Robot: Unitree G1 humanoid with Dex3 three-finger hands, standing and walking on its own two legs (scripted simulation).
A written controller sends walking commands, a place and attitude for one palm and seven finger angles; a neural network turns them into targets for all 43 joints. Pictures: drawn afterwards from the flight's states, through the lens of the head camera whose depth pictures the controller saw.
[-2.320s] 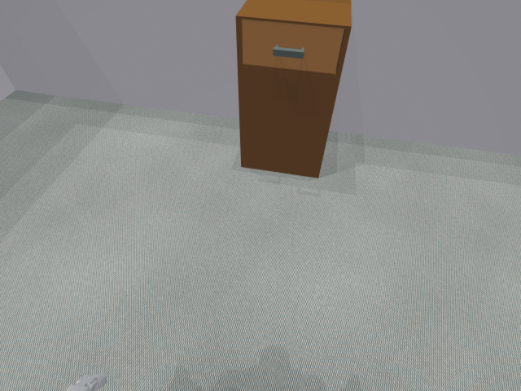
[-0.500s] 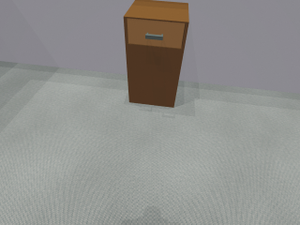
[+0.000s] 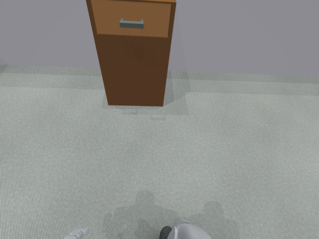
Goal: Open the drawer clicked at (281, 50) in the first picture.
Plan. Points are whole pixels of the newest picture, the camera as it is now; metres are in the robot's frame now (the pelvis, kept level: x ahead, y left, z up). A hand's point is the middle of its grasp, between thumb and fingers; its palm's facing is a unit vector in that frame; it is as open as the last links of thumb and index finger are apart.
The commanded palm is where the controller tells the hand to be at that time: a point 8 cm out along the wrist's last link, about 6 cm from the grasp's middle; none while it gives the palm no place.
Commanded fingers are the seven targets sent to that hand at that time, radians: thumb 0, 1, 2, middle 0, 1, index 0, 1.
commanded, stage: walk to a spot facing it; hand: left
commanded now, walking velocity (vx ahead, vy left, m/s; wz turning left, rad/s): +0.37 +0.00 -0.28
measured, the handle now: (132, 22) +1.10 +0.22 -0.04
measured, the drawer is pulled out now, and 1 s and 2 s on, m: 0.00 0.00 0.00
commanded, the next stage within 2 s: turn to face it in 0.88 s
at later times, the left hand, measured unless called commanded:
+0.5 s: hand (78, 203) +0.22 +0.26 -0.17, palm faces -0.07 -0.99 -0.13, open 7.4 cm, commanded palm none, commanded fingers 0.00 0.90 0.90 -0.20 -0.30 -0.20 -0.30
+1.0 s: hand (126, 125) +0.50 +0.15 -0.13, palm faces -0.41 -0.87 -0.27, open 7.4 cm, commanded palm none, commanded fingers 0.00 0.90 0.90 -0.20 -0.30 -0.20 -0.30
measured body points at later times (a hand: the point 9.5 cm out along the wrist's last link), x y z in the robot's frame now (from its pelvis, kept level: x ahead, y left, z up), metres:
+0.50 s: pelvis +0.22 +0.08 +0.01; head +0.23 +0.11 +0.46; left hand +0.23 +0.31 -0.16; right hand +0.28 -0.16 -0.11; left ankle +0.29 +0.19 -0.71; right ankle +0.13 -0.04 -0.66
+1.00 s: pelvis +0.31 +0.03 +0.01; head +0.33 -0.02 +0.45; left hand +0.52 +0.20 -0.11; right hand +0.21 -0.19 -0.16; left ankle +0.31 +0.19 -0.63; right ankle +0.32 -0.07 -0.71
